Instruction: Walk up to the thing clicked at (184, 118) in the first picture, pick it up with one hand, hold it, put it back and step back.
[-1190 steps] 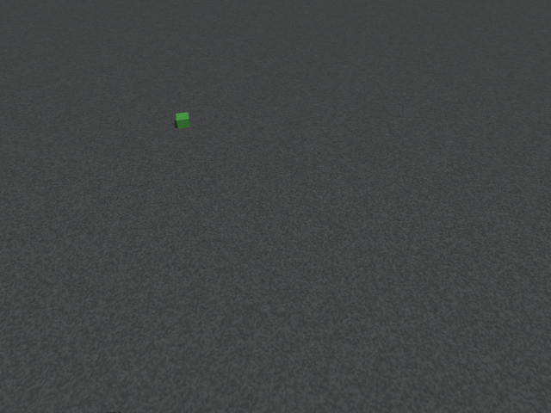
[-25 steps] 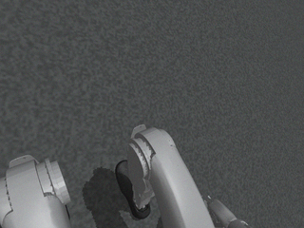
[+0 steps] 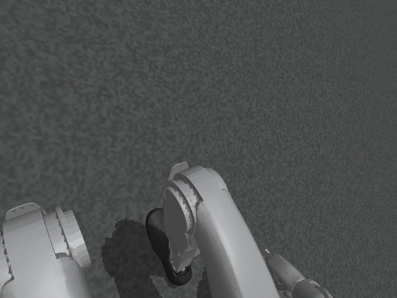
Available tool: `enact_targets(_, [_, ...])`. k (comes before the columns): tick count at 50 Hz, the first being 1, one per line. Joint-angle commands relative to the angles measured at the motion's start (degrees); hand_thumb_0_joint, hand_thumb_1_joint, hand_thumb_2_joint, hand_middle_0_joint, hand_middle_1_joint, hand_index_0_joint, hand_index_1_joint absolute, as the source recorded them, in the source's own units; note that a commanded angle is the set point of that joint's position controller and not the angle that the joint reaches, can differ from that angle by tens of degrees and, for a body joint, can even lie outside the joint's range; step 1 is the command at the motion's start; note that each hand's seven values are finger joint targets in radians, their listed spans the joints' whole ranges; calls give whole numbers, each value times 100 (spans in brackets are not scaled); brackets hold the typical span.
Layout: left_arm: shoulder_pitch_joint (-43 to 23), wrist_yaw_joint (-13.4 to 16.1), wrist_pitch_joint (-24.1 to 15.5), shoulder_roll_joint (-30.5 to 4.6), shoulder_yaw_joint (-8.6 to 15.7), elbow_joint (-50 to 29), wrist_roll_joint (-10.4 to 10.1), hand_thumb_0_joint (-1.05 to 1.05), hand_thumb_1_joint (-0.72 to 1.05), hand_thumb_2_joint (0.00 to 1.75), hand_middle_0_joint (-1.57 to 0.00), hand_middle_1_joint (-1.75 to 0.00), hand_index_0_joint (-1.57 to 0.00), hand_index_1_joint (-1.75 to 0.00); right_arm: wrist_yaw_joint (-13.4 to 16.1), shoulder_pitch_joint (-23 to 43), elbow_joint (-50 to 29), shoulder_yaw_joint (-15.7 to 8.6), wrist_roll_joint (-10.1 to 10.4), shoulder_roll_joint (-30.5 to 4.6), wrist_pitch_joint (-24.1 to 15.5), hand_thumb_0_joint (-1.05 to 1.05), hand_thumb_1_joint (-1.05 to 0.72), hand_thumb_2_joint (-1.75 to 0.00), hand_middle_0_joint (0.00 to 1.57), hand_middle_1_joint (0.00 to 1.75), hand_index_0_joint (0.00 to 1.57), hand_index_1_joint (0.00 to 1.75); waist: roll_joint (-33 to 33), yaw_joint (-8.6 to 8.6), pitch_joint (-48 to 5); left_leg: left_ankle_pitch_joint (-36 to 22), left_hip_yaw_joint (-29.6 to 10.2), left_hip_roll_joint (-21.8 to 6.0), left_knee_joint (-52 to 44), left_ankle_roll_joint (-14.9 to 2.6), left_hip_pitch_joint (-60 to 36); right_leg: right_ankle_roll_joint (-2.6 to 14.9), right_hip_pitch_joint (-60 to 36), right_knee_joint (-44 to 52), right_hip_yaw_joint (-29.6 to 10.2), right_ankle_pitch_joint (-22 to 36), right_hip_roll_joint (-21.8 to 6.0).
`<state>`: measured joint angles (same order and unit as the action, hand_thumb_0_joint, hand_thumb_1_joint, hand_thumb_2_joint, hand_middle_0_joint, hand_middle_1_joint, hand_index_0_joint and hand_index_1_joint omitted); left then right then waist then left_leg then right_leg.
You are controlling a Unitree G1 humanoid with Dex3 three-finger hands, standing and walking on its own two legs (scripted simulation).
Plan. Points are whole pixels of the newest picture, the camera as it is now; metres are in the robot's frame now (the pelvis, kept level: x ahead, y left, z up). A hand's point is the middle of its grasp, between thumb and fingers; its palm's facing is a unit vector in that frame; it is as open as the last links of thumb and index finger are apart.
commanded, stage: rest palm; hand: left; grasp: from above
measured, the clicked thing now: out of the picture +0.44 +0.39 -0.28
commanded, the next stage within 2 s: close in 0.60 s
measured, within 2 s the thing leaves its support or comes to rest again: neither
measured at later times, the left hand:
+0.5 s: hand out of the picture +0.42 +0.37 -0.24, palm faces -0.45 -0.17 -0.88, open 12.5 cm
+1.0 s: hand out of the picture +0.43 +0.38 -0.24, palm faces -0.43 -0.16 -0.89, open 11.3 cm
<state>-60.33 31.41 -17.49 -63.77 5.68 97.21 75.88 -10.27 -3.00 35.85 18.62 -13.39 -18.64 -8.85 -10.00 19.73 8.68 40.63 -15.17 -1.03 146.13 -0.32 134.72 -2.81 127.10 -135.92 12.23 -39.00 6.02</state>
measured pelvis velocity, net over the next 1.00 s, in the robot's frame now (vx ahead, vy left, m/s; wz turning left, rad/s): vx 0.00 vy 0.00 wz -0.01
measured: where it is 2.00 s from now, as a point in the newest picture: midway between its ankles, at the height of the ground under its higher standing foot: (128, 283)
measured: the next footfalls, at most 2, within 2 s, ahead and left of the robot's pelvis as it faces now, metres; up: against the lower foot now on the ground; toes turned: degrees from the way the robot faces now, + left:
none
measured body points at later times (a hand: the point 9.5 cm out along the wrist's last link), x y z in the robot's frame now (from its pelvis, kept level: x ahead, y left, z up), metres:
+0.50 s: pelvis +0.00 +0.00 +0.00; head +0.26 +0.15 +0.33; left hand +0.44 +0.38 -0.19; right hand +0.09 -0.25 -0.06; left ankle +0.06 +0.12 -0.27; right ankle +0.11 -0.11 -0.27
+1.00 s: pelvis +0.00 +0.00 +0.00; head +0.27 +0.16 +0.32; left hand +0.45 +0.38 -0.19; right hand +0.09 -0.25 -0.05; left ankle +0.06 +0.12 -0.27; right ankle +0.11 -0.11 -0.27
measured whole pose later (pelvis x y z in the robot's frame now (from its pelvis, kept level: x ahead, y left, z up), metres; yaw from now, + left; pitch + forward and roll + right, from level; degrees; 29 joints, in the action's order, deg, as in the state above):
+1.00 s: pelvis +0.00 +0.00 +0.00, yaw -1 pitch +27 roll -16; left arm -60.1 31.0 -17.0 -64.2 5.3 95.9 74.4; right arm -10.6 -2.5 36.1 19.7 -13.7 -19.0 -9.0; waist -10.2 19.5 9.4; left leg 40.9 -16.0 -1.2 146.4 -0.3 134.3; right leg -2.9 126.6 -135.5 12.9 -38.7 6.3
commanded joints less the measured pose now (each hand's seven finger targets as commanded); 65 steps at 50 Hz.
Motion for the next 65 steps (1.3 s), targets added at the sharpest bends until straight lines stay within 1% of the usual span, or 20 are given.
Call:
enact_targets(1, [-1363,259,-32,-1433,66,-786,-164,0,-28,77,-30,-78,-30,-79,64,-982,116,-536,-17,-1887,-33,0,-91,-91,20,30,20,30,3528,132,-3850,-1552,454,-250,-1504,10,-3285,401,-1868,1067,383,1686,119])
enact_targets(3, [-1253,219,-6,-1326,-6,-654,-202,0,-28,77,-29,-79,-29,-80,34,-994,87,-523,-22,-1932,-61,0,-90,-90,20,30,20,30,3427,228,-3646,-1578,435,-266,-1491,0,-3190,390,-1824,1070,395,1685,130])
enact_targets(4, [-987,244,27,-1471,200,-389,-217,0,-27,78,-30,-79,-30,-79,47,-1010,75,-539,-16,-1968,-36,0,-91,-90,20,30,20,30,3313,189,-3657,-1552,408,-257,-1515,-2,-3116,384,-1890,1073,420,1664,119])
enact_targets(5, [-1258,208,13,-1415,20,-705,-177,0,-26,76,-31,-77,-31,-77,36,-1039,67,-529,-4,-1945,-39,0,-91,-91,20,30,20,30,3442,192,-3569,-1603,445,-255,-1498,0,-3094,396,-1807,1056,395,1701,120])
enact_targets(6, [-1072,215,36,-1537,182,-597,-241,0,-26,76,-31,-77,-31,-77,45,-955,40,-529,-5,-1951,-30,0,-91,-91,20,30,20,30,3380,90,-3717,-1583,433,-263,-1507,-6,-3159,396,-1899,1097,394,1668,123])
enact_targets(8, [-1118,181,52,-1410,95,-651,-252,0,-27,76,-31,-77,-30,-78,18,-959,-11,-509,-29,-1917,-47,0,-91,-91,20,30,20,30,3395,141,-3632,-1578,448,-265,-1479,-15,-3097,399,-1919,1091,376,1697,136])
enact_targets(10, [-1176,206,19,-1552,190,-988,-310,0,-27,76,-30,-77,-30,-78,25,-965,23,-515,4,-1923,-33,0,-90,-90,20,30,20,30,3455,23,-3876,-1599,486,-257,-1504,-12,-3144,405,-2038,1120,369,1719,151])
enact_targets(16, [-1103,148,54,-1242,-33,-722,-324,0,-27,76,-30,-79,-29,-79,0,-981,110,-507,23,-1901,-37,0,-91,-90,20,30,20,30,3365,175,-3560,-1472,445,-276,-1465,-16,-3006,414,-1838,1072,371,1619,159])
enact_targets(21, [-1118,140,22,-1291,-19,-608,-325,0,-23,74,-32,-77,-32,-77,21,-941,38,-499,35,-1979,-63,0,-90,-90,20,30,20,30,3137,207,-3190,-1064,396,-256,-1577,-16,-2757,409,-1632,1098,427,1312,124])
enact_targets(27, [-1339,155,-82,-1332,-53,-800,-327,0,-19,71,-33,-78,-34,-77,37,-959,83,-454,0,-1955,-83,0,-90,-90,20,30,20,30,3338,205,-3414,-1125,387,-267,-1574,4,-2957,412,-1767,1089,413,1366,124])
enact_targets(28, [-1113,161,-54,-1454,86,-481,-325,0,-21,73,-33,-78,-33,-78,41,-909,26,-456,-9,-2007,-92,0,-90,-90,20,30,20,30,3170,229,-3437,-1142,331,-275,-1567,3,-2980,399,-1781,1074,454,1363,123])
enact_targets(29, [-1033,130,-49,-1328,-34,-419,-273,0,-20,73,-33,-78,-34,-77,42,-912,5,-452,-2,-2012,-98,0,-90,-90,20,30,20,30,3085,273,-3293,-1132,360,-271,-1518,-19,-2878,389,-1736,1070,444,1363,135])
enact_targets(35, [-1194,167,-67,-1352,-60,-680,-307,0,-15,72,-36,-79,-37,-78,39,-897,57,-438,-22,-1947,-83,0,-90,-90,20,30,20,30,3343,185,-3421,-1291,402,-293,-1513,12,-2948,410,-1782,1088,414,1479,161])
enact_targets(39, [-1368,212,-80,-1618,117,-1052,-282,0,-8,62,-39,-75,-41,-72,48,-941,98,-447,-40,-1941,-43,0,-89,-90,20,30,20,30,3524,68,-3887,-1598,419,-284,-1500,20,-3228,414,-2001,1082,423,1702,154])
enact_targets(43, [-1231,205,-2,-1362,-40,-664,-236,0,-4,58,-40,-74,-44,-71,18,-952,113,-456,-48,-1966,-45,0,-89,-90,20,30,20,30,3421,243,-3464,-1500,356,-293,-1519,27,-3111,410,-1760,1033,466,1620,148])
enact_targets(48, [-1232,205,17,-1502,57,-771,-286,0,-2,57,-43,-71,-46,-68,32,-939,95,-455,-29,-1974,-18,0,-89,-90,20,30,20,30,3402,130,-3567,-1474,370,-293,-1555,15,-3113,406,-1845,1094,444,1610,152])
enact_targets(58, [-1210,60,-27,-1440,-78,-697,-297,0,10,47,-52,-64,-56,-60,62,-919,9,-386,-44,-1954,-13,0,-89,-90,20,30,20,30,3164,232,-3382,-1209,446,-283,-1454,-46,-2801,391,-1933,1170,369,1449,175])
enact_targets(59, [-1185,92,-34,-1620,109,-665,-349,0,10,48,-52,-63,-56,-59,78,-925,1,-408,-33,-2025,-16,0,-89,-90,20,30,20,30,3124,203,-3506,-1277,413,-279,-1463,-34,-2888,375,-1959,1174,415,1490,152])
enact_targets(62, [-1206,91,-66,-1483,-50,-645,-300,0,14,45,-55,-61,-59,-57,83,-967,62,-374,-47,-1968,-20,0,-89,-90,20,30,20,30,3206,231,-3332,-1230,401,-284,-1514,-22,-2879,395,-1881,1155,404,1441,157])
enact_targets(65, [-1261,92,-98,-1639,54,-778,-334,0,16,44,-58,-58,-61,-55,102,-884,5,-374,-40,-2017,-6,0,-89,-90,20,30,20,30,3341,173,-3472,-1303,294,-300,-1605,36,-3094,401,-1793,1075,499,1453,138])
